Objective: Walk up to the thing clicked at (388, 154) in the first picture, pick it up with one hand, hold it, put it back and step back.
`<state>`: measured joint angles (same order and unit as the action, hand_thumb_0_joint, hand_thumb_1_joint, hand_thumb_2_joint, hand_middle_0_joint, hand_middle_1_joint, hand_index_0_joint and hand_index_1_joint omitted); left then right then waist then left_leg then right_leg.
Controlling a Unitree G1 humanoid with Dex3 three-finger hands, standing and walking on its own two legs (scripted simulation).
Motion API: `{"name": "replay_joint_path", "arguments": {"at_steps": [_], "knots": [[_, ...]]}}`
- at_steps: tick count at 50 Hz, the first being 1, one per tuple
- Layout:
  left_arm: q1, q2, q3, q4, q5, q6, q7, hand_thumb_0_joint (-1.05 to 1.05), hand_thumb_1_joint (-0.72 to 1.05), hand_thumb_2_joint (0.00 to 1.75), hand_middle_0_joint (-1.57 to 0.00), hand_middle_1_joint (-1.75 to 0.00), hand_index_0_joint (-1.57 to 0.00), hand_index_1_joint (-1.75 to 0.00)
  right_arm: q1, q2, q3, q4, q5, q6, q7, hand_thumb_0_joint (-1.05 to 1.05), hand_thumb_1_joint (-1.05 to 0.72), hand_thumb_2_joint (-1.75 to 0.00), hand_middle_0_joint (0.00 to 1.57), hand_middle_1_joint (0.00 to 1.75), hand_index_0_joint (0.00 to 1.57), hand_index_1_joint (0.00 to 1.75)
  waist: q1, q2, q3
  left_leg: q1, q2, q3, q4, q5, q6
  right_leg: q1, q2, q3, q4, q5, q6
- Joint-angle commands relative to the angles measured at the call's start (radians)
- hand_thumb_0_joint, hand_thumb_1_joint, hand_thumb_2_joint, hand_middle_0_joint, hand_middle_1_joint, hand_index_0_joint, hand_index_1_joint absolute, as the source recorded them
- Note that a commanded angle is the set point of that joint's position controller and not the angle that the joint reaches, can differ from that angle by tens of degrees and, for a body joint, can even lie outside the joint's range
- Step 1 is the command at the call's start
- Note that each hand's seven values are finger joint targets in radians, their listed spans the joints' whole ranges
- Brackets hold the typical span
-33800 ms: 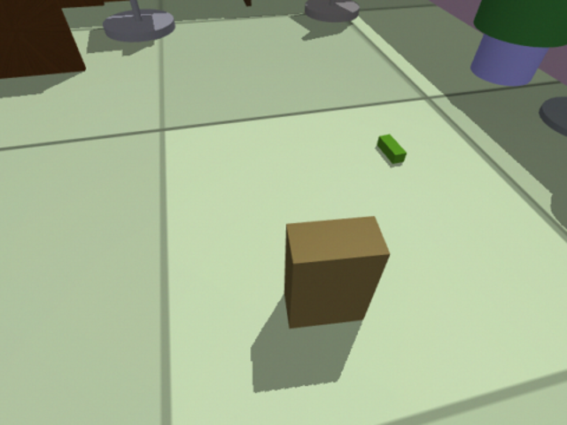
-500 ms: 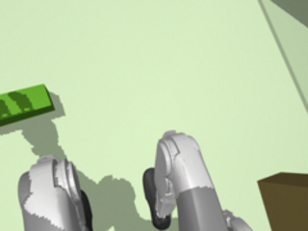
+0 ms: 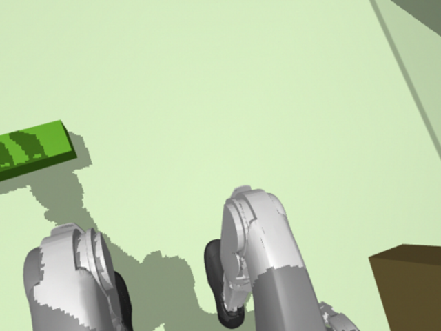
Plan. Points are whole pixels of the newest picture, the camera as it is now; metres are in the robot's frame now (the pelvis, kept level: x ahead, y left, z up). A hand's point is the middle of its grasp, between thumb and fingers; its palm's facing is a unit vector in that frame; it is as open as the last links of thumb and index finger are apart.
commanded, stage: approach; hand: left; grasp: from above
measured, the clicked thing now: (21, 153) +0.49 +0.30 -0.29
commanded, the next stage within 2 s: rest palm in 0.72 s
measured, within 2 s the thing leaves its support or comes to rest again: neither
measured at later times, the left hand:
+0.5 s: hand (17, 120) +0.52 +0.27 -0.18, palm faces -0.37 -0.10 -0.93, open 14.3 cm
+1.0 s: hand out of the picture +0.47 +0.30 -0.17, palm faces -0.40 -0.11 -0.91, open 14.4 cm
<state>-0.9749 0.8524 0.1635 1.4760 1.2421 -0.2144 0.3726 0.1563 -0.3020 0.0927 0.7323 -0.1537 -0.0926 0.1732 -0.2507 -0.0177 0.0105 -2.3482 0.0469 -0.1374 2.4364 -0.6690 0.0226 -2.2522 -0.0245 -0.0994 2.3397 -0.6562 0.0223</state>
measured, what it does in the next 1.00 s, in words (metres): stands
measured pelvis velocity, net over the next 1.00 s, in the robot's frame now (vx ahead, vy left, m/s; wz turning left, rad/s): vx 0.00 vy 0.00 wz -0.01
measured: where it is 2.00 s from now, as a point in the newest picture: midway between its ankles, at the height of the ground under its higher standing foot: (176, 316)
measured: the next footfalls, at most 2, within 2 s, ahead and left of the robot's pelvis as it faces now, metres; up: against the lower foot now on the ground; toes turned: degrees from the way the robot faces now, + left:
none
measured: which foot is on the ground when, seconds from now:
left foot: down 0.00-1.00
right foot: down 0.00-1.00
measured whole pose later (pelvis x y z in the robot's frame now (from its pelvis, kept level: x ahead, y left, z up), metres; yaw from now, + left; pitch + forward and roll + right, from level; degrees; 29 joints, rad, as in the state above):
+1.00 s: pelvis +0.00 +0.00 +0.00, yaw -1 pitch +32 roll -10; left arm -1.00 0.78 0.07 1.47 1.25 -0.20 0.41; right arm 0.14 -0.31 0.10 0.71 -0.15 -0.10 0.18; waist -0.26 -0.04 -0.02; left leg -2.35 0.04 -0.15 2.45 -0.68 0.03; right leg -2.24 -0.03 -0.11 2.34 -0.67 0.03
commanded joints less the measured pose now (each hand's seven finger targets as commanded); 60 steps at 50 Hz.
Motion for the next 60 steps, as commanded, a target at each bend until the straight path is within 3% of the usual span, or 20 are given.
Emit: {"name": "replay_joint_path", "arguments": {"at_steps": [1, 7, 11, 17, 22, 23, 27, 28, 31, 33, 34, 36, 38, 41, 43, 44, 47, 52, 56, 60], "knots": [[-0.27, 0.281, 0.041, -0.172, -0.019, -0.002, 0.041, 0.0, -0.6, 1.05, -0.06, -1.02, -0.05, -1.04, 0.225, -0.254, -0.091, 0.005, -0.003, -0.004, -0.005, 0.0, -0.89, -0.9, 0.2, 0.3, 0.2, 0.3, -0.002, 0.318, -0.7, 0.524, -0.033, 0.081, -0.246, 0.137, 0.005, 0.329, 0.05, -0.068, -0.235, 0.177, -0.052], [-0.415, 0.143, -0.062, -0.18, -0.015, 0.013, 0.057, 0.0, -0.61, 1.07, -0.07, -0.99, -0.04, -1.02, 0.245, -0.255, -0.096, 0.016, 0.0, -0.012, -0.01, 0.0, -0.89, -0.89, 0.2, 0.3, 0.2, 0.3, -0.077, 0.337, -0.691, 0.558, -0.028, 0.064, -0.256, 0.12, 0.0, 0.257, 0.053, -0.08, -0.239, 0.175, -0.053], [-0.468, 0.084, -0.109, -0.037, -0.008, 0.03, 0.089, 0.0, -0.6, 1.06, -0.07, -1.0, -0.04, -1.02, 0.261, -0.26, -0.07, 0.033, -0.011, -0.024, -0.016, 0.0, -0.89, -0.89, 0.2, 0.3, 0.2, 0.3, -0.135, 0.286, -0.615, 0.511, -0.028, 0.059, -0.227, 0.149, 0.004, 0.245, 0.057, -0.089, -0.235, 0.21, -0.049], [-0.503, 0.253, -0.026, 0.057, 0.055, 0.081, 0.151, 0.0, -0.59, 1.05, -0.07, -1.01, -0.05, -1.03, 0.263, -0.278, -0.023, -0.002, -0.026, -0.035, -0.008, 0.0, -0.89, -0.89, 0.2, 0.3, 0.2, 0.3, -0.099, 0.379, -0.655, 0.535, -0.033, 0.075, -0.224, 0.199, 0.0, 0.299, 0.055, -0.082, -0.202, 0.245, -0.055], [-0.465, 0.328, 0.028, 0.043, 0.041, 0.136, 0.177, 0.0, -0.59, 1.04, -0.07, -1.0, -0.05, -1.01, 0.224, -0.293, -0.009, -0.052, -0.018, -0.036, -0.002, 0.0, -0.89, -0.89, 0.2, 0.3, 0.2, 0.3, -0.071, 0.428, -0.719, 0.535, -0.029, 0.079, -0.232, 0.185, 0.004, 0.33, 0.062, -0.082, -0.197, 0.236, -0.058], [-0.455, 0.327, 0.026, 0.038, 0.034, 0.147, 0.169, 0.0, -0.59, 1.05, -0.07, -0.99, -0.05, -1.01, 0.228, -0.296, -0.006, -0.059, -0.018, -0.038, 0.0, 0.0, -0.89, -0.89, 0.2, 0.3, 0.2, 0.3, -0.08, 0.415, -0.712, 0.531, -0.028, 0.084, -0.219, 0.195, 0.008, 0.344, 0.061, -0.078, -0.198, 0.25, -0.055], [-0.36, 0.383, 0.063, -0.014, -0.023, 0.17, 0.129, 0.0, -0.59, 1.06, -0.07, -1.0, -0.05, -1.02, 0.222, -0.291, -0.005, -0.069, -0.002, -0.035, 0.006, 0.0, -0.89, -0.89, 0.2, 0.3, 0.2, 0.3, -0.039, 0.345, -0.727, 0.452, -0.025, 0.095, -0.198, 0.211, 0.024, 0.424, 0.067, -0.058, -0.209, 0.269, -0.041], [-0.297, 0.346, 0.046, 0.026, -0.042, 0.175, 0.113, 0.0, -0.59, 1.05, -0.07, -1.0, -0.05, -1.02, 0.211, -0.278, -0.005, -0.064, -0.001, -0.032, 0.009, 0.0, -0.89, -0.89, 0.2, 0.3, 0.2, 0.3, -0.034, 0.331, -0.703, 0.409, -0.023, 0.097, -0.202, 0.194, 0.026, 0.445, 0.072, -0.056, -0.213, 0.256, -0.04], [-0.237, 0.4, 0.107, 0.006, -0.077, 0.159, 0.053, 0.0, -0.59, 1.04, -0.06, -1.01, -0.05, -1.02, 0.244, -0.289, -0.029, -0.056, -0.001, -0.027, 0.01, 0.0, -0.89, -0.89, 0.2, 0.3, 0.2, 0.3, -0.047, 0.228, -0.66, 0.34, -0.022, 0.088, -0.183, 0.172, 0.037, 0.484, 0.071, -0.05, -0.226, 0.238, -0.03], [-0.243, 0.315, 0.062, -0.027, -0.095, 0.131, 0.006, 0.0, -0.58, 1.02, -0.06, -1.03, -0.05, -1.04, 0.232, -0.275, -0.034, -0.053, -0.008, -0.021, 0.011, 0.0, -0.89, -0.89, 0.2, 0.3, 0.2, 0.3, -0.061, 0.246, -0.655, 0.356, -0.02, 0.077, -0.184, 0.161, 0.028, 0.457, 0.07, -0.058, -0.224, 0.22, -0.038], [-0.255, 0.317, 0.074, -0.05, -0.097, 0.113, -0.009, 0.0, -0.58, 1.01, -0.06, -1.04, -0.05, -1.04, 0.256, -0.285, -0.044, -0.035, -0.014, -0.018, 0.008, 0.0, -0.89, -0.89, 0.2, 0.3, 0.2, 0.3, -0.079, 0.244, -0.651, 0.372, -0.02, 0.067, -0.189, 0.153, 0.025, 0.441, 0.07, -0.072, -0.228, 0.211, -0.039], [-0.329, 0.208, 0.003, -0.175, -0.109, 0.064, -0.049, 0.0, -0.58, 1.01, -0.06, -1.04, -0.05, -1.04, 0.275, -0.285, -0.062, -0.022, -0.011, -0.017, 0.008, 0.0, -0.89, -0.89, 0.2, 0.3, 0.2, 0.3, -0.116, 0.298, -0.65, 0.415, -0.018, 0.057, -0.191, 0.147, 0.013, 0.397, 0.07, -0.082, -0.234, 0.204, -0.045], [-0.376, 0.199, -0.044, -0.26, -0.099, 0.014, -0.065, 0.0, -0.6, 1.05, -0.06, -1.04, -0.05, -1.05, 0.276, -0.276, -0.07, -0.007, -0.008, -0.019, 0.004, 0.0, -0.89, -0.89, 0.2, 0.3, 0.2, 0.3, -0.109, 0.32, -0.669, 0.453, -0.015, 0.052, -0.182, 0.131, 0.005, 0.377, 0.071, -0.083, -0.235, 0.187, -0.047], [-0.365, 0.17, -0.09, -0.377, -0.079, -0.033, -0.047, 0.0, -0.56, 1.08, -0.08, -1.06, -0.06, -1.07, 0.261, -0.261, -0.078, -0.01, -0.006, -0.02, -0.003, 0.0, -0.89, -0.89, 0.2, 0.3, 0.2, 0.3, -0.081, 0.39, -0.706, 0.565, -0.017, 0.043, -0.214, 0.129, -0.014, 0.329, 0.063, -0.097, -0.226, 0.177, -0.053], [-0.319, 0.215, -0.043, -0.352, -0.056, -0.025, 0.0, 0.0, -0.61, 1.05, -0.06, -0.95, -0.03, -0.98, 0.255, -0.293, -0.105, -0.003, 0.002, -0.008, -0.006, 0.0, -0.89, -0.9, 0.2, 0.3, 0.2, 0.3, -0.041, 0.433, -0.715, 0.616, -0.02, 0.034, -0.255, 0.13, -0.027, 0.287, 0.054, -0.098, -0.205, 0.176, -0.061], [-0.316, 0.18, -0.058, -0.327, -0.047, -0.016, 0.019, 0.0, -0.61, 1.06, -0.06, -0.94, -0.02, -0.98, 0.247, -0.277, -0.102, -0.009, 0.005, -0.006, -0.005, 0.0, -0.88, -0.9, 0.2, 0.3, 0.2, 0.3, -0.033, 0.457, -0.723, 0.641, -0.018, 0.037, -0.269, 0.141, -0.032, 0.27, 0.054, -0.099, -0.197, 0.186, -0.065], [-0.345, 0.11, -0.087, -0.101, 0.004, 0.023, 0.075, 0.0, -0.61, 1.08, -0.06, -0.91, -0.01, -0.96, 0.226, -0.267, -0.076, 0.009, 0.001, -0.004, -0.001, 0.0, -0.88, -0.9, 0.2, 0.3, 0.2, 0.3, -0.084, 0.408, -0.587, 0.582, -0.019, 0.023, -0.272, 0.138, -0.028, 0.167, 0.056, -0.117, -0.18, 0.191, -0.066], [-0.375, 0.137, -0.079, 0.1, 0.052, 0.068, 0.142, 0.0, -0.6, 1.06, -0.07, -0.93, -0.03, -0.96, 0.211, -0.281, -0.035, -0.016, -0.016, -0.024, 0.01, 0.0, -0.88, -0.9, 0.2, 0.3, 0.2, 0.3, -0.112, 0.321, -0.488, 0.491, -0.029, 0.038, -0.246, 0.136, -0.002, 0.169, 0.058, -0.107, -0.19, 0.191, -0.059], [-0.455, 0.278, -0.007, 0.071, 0.048, 0.058, 0.171, 0.0, -0.58, 1.04, -0.07, -0.95, -0.04, -0.98, 0.203, -0.298, -0.011, -0.047, -0.031, -0.057, 0.014, 0.0, -0.88, -0.9, 0.2, 0.3, 0.2, 0.3, -0.109, 0.325, -0.563, 0.481, -0.035, 0.061, -0.212, 0.124, 0.01, 0.261, 0.057, -0.096, -0.201, 0.174, -0.046], [-0.434, 0.287, 0.018, 0.152, 0.048, 0.053, 0.189, 0.0, -0.55, 1.0, -0.06, -0.98, -0.05, -0.99, 0.21, -0.311, 0.001, -0.056, -0.05, -0.082, 0.022, 0.0, -0.88, -0.89, 0.2, 0.3, 0.2, 0.3, -0.152, 0.314, -0.568, 0.471, -0.027, 0.061, -0.179, 0.107, 0.011, 0.282, 0.064, -0.099, -0.193, 0.163, -0.04]]}}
